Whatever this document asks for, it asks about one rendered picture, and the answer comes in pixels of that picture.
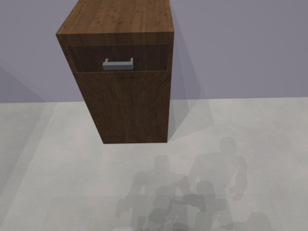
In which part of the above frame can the cabinet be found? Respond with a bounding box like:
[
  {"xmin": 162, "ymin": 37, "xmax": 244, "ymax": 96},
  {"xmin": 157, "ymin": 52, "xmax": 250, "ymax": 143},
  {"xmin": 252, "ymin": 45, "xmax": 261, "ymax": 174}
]
[{"xmin": 56, "ymin": 0, "xmax": 174, "ymax": 144}]

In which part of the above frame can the handle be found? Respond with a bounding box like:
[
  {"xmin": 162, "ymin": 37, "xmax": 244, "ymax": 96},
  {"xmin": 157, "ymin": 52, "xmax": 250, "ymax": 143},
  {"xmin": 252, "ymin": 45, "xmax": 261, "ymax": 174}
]
[{"xmin": 103, "ymin": 58, "xmax": 133, "ymax": 70}]

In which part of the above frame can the drawer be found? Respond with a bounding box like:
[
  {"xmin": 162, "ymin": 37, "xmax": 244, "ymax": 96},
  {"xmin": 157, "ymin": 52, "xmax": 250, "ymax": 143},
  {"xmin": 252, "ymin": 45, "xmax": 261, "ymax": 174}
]
[{"xmin": 66, "ymin": 43, "xmax": 168, "ymax": 72}]

